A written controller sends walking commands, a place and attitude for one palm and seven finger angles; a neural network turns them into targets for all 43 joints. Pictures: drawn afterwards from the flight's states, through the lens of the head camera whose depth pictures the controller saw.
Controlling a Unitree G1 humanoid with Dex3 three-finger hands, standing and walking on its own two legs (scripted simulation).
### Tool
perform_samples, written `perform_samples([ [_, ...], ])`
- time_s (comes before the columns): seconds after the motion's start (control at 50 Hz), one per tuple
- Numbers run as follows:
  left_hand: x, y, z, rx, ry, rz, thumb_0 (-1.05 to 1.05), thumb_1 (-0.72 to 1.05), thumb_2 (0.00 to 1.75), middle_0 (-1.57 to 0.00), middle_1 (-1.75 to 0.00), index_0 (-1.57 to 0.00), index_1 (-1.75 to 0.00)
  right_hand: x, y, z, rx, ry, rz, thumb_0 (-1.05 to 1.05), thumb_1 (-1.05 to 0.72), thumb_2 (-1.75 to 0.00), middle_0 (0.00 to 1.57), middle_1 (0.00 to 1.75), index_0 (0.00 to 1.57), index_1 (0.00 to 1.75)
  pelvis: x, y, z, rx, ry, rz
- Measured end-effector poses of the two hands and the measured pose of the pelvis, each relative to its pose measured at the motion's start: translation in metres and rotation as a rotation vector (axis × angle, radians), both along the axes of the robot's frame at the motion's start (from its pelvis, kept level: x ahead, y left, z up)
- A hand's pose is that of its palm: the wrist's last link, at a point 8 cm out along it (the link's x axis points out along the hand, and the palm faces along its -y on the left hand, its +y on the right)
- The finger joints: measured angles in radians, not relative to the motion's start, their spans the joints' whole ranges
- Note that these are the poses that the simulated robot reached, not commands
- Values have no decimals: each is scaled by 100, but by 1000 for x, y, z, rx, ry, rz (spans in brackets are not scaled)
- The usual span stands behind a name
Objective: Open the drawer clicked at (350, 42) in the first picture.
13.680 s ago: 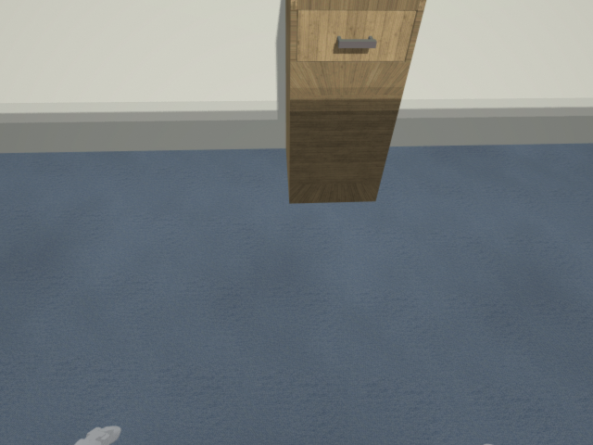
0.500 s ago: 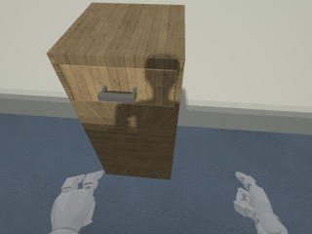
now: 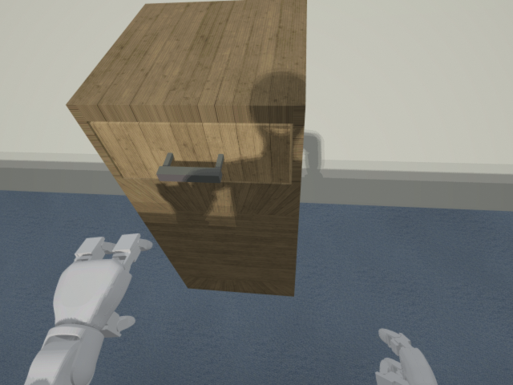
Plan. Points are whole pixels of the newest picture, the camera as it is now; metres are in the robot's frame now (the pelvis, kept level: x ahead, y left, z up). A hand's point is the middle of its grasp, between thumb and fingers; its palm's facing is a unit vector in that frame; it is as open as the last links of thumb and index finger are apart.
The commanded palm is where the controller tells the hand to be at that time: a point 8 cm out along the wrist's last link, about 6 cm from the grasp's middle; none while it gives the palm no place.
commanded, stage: raise the hand with hooked fingers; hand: left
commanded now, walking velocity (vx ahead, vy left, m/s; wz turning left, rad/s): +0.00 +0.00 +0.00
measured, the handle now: (192, 166) +0.49 +0.20 +0.03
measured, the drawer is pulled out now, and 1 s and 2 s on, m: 0.00 0.00 0.00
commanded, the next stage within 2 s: move the hooked fingers above the handle in 0.96 s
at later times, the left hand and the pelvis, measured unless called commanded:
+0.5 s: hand (74, 219) +0.29 +0.28 +0.14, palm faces +0.10 -0.04 -0.99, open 13.8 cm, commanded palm +0.26 +0.28 +0.19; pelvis -0.01 +0.03 +0.02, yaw +2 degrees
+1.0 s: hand (74, 229) +0.27 +0.27 +0.14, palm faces +0.11 -0.05 -0.99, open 13.9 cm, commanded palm +0.24 +0.27 +0.20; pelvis -0.03 +0.02 +0.02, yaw +2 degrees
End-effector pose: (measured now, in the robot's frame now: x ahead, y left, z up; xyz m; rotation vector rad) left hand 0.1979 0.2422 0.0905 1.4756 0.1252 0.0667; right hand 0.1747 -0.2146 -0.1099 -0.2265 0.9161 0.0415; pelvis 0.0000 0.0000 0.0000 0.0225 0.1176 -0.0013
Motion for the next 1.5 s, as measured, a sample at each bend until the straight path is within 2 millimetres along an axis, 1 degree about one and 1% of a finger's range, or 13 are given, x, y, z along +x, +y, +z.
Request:
perform_samples([
  [0.08,7,12,17,21,-84,-16,0,-10,47,-29,-93,-29,-93,0,-12,1,-59,24,-17,1,-90,-90,20,30,20,30,2,7,2,-8,-5,15],
  [0.16,21,23,36,31,-161,1,0,-19,43,-30,-99,-30,-99,10,-11,7,-61,-3,-40,1,-90,-90,20,30,20,30,2,14,3,-13,-13,24],
  [0.38,55,35,69,29,-113,-10,0,-42,34,-31,-115,-31,-115,39,38,34,26,-104,-4,1,-90,-90,20,30,20,30,-2,29,12,-20,-71,31],
  [0.5,61,43,97,56,-136,-32,0,-47,31,-32,-118,-32,-118,34,58,36,56,-92,35,0,-90,-90,20,30,20,30,-7,33,16,-24,-94,42],
  [0.6,68,52,108,69,-100,-13,0,-49,31,-32,-119,-31,-119,17,60,30,60,-48,42,0,-90,-90,20,30,20,30,-15,33,18,-23,-104,48],
  [0.68,68,52,105,51,-52,-28,0,-49,30,-32,-119,-31,-119,0,52,26,55,-18,23,0,-90,-90,20,30,20,30,-19,33,19,-22,-104,43],
  [0.76,58,41,94,27,-13,-92,0,-49,30,-32,-120,-31,-119,-16,38,22,32,8,4,1,-90,-90,20,30,20,30,-22,31,20,-21,-105,37],
  [0.88,44,27,90,27,-67,-167,0,-49,30,-32,-120,-32,-120,-32,19,19,-9,39,-10,1,-90,-90,20,30,20,30,-29,26,20,-18,-108,39],
  [1.0,43,33,101,50,-146,-100,0,-49,30,-32,-120,-32,-120,-33,11,18,0,35,-20,1,-90,-90,20,30,20,30,-34,19,20,-15,-106,41],
  [1.12,46,26,98,52,-89,-52,0,-49,30,-32,-120,-31,-120,-22,13,20,33,-11,-21,1,-90,-90,20,30,20,30,-35,14,20,-11,-110,43],
  [1.26,61,8,78,48,-2,-121,0,-49,30,-32,-120,-32,-120,-13,11,24,25,-46,-13,1,-90,-90,20,30,20,30,-34,6,20,-9,-105,48],
  [1.38,80,-1,86,55,-71,-167,0,-49,30,-32,-120,-32,-120,-17,2,21,8,-23,-34,0,-90,-90,20,30,20,30,-29,3,19,-10,-85,47],
  [1.5,104,6,84,59,-64,-99,0,-49,30,-32,-120,-31,-120,-27,-7,12,3,37,-68,0,-90,-90,20,30,20,30,-23,4,18,-9,-61,40],
])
